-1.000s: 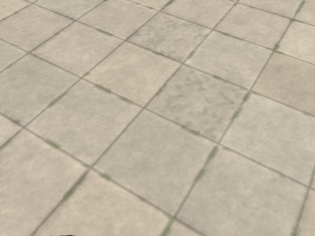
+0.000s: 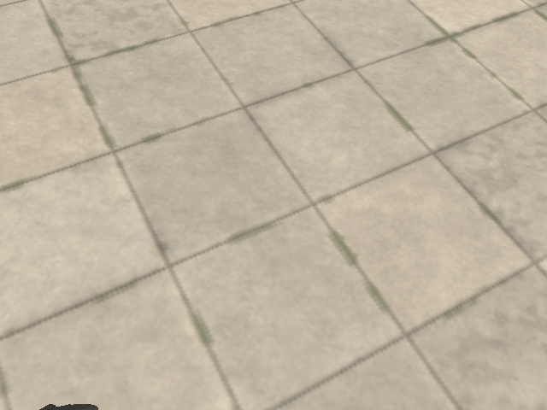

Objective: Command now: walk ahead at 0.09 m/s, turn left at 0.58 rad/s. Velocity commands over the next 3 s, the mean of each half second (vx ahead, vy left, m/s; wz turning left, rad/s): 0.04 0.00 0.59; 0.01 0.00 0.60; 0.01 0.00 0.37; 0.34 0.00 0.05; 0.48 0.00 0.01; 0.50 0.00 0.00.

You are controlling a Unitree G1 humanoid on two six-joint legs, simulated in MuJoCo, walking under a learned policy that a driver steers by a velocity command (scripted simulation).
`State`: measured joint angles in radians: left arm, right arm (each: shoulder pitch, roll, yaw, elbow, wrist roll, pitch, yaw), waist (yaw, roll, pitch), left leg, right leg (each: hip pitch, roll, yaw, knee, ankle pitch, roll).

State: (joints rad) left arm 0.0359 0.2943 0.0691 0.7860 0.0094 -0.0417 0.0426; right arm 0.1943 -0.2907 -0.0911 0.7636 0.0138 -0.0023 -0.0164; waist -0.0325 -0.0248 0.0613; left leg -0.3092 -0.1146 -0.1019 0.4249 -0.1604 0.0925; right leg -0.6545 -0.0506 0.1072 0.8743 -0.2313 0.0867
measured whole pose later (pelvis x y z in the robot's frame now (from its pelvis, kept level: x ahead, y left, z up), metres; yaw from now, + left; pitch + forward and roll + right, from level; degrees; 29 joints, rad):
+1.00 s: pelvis +0.07 +0.01 +0.00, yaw +36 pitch +3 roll -2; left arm 0.10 0.30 0.08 0.71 0.00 0.00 0.02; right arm 0.18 -0.31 -0.07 0.60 0.01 0.04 -0.02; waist -0.02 -0.01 0.03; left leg -0.32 -0.10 -0.19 0.50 -0.22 0.05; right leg -0.43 0.03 0.09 0.76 -0.37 0.08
